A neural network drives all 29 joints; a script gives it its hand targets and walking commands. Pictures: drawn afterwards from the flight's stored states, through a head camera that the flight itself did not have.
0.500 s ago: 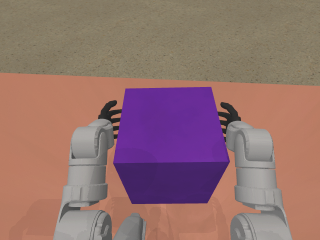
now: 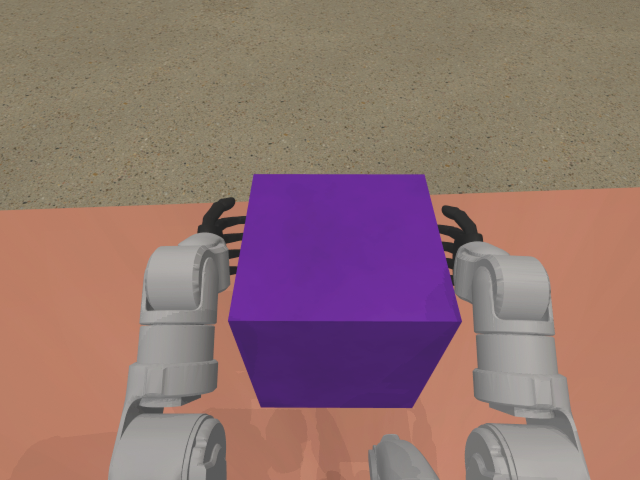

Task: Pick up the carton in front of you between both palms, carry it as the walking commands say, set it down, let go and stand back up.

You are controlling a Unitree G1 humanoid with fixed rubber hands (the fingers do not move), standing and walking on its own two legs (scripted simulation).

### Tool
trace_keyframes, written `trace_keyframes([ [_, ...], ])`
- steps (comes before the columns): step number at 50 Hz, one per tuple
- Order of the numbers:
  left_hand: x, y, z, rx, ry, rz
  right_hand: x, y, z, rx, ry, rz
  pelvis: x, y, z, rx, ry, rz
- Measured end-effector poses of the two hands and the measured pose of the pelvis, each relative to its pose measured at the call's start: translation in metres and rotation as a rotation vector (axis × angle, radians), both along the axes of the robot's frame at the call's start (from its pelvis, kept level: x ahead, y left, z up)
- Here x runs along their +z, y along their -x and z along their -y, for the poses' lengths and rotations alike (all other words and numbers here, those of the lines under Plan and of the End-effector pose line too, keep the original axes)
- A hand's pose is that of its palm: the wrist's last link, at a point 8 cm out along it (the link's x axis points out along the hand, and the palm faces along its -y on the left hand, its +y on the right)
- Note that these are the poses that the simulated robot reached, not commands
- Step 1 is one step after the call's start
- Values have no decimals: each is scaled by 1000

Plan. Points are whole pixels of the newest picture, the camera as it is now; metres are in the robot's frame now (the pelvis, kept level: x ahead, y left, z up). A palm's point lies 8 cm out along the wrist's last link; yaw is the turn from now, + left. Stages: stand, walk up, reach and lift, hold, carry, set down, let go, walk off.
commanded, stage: carry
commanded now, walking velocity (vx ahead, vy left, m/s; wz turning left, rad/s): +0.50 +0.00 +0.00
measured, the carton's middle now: (337, 298) +0.34 -0.02 +0.02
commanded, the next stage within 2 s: none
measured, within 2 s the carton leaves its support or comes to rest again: neither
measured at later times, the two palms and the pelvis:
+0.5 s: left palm (234, 142) +0.63 +0.14 +0.04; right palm (405, 134) +0.66 -0.16 +0.03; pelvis +0.30 -0.04 -0.04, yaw +2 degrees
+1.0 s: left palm (236, 59) +0.95 +0.16 +0.01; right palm (371, 64) +0.93 -0.14 +0.01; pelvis +0.59 +0.02 -0.08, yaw +0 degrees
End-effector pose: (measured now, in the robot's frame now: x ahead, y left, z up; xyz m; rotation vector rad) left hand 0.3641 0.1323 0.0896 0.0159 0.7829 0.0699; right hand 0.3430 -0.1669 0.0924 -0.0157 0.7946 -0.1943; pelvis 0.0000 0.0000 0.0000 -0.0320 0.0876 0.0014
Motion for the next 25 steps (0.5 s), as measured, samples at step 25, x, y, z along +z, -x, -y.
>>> trace_keyframes([
  [25,-53,-265,-5,147,-43,-39,-60,-314,-6,158,-22,-39,-44,-296,41,36,-54,4],
])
